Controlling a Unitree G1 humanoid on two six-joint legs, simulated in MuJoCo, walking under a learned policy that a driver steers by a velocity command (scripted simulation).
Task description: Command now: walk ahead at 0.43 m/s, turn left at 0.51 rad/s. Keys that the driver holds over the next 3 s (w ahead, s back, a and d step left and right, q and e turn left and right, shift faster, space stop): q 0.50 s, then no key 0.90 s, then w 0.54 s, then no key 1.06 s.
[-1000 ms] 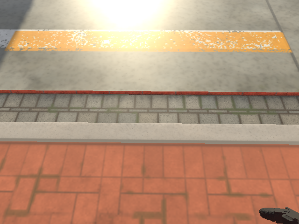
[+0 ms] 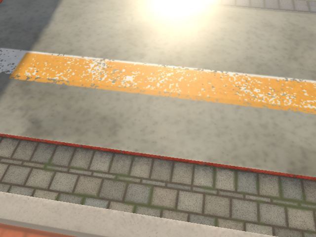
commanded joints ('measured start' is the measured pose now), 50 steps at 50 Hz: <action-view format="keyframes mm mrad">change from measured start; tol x32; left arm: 1 -79 158 42 -136 14 -46 5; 50 -141 41 18 -57 7 109 10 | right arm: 1 81 -115 -33 -55 -16 -4 -18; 50 37 -54 9 8 -21 61 -49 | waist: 1 -31 -38 -77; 16 3 123 -154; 19 -59 -370 -324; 50 -2 122 -100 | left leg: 1 366 306 -458 -280 236 202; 7 107 169 -226 -213 709 143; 16 252 170 -479 -15 300 40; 19 -100 -60 -212 504 -617 -114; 23 -177 71 -151 773 -366 -211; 36 288 79 21 -94 -62 -95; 39 233 468 -447 -280 128 151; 50 275 278 -238 -140 298 71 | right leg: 1 -408 -91 80 24 78 19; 15 -143 25 95 -650 345 40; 18 253 -291 301 -763 942 -118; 20 313 -450 623 -834 715 -303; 34 78 -268 155 -905 330 -244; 39 -235 -39 -12 -487 -128 26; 50 29 -49 -10 -728 186 80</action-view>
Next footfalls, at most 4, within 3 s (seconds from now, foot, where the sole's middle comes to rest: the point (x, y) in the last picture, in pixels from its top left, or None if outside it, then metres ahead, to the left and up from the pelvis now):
0.34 right None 0.32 -0.11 -0.76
0.74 left None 0.15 0.10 -0.76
1.04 right None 0.25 -0.13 -0.76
2.06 left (116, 231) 0.47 0.22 -0.76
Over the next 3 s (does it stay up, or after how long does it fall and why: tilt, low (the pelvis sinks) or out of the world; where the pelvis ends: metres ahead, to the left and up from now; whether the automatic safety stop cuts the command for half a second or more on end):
stays up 0.42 0.09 0.02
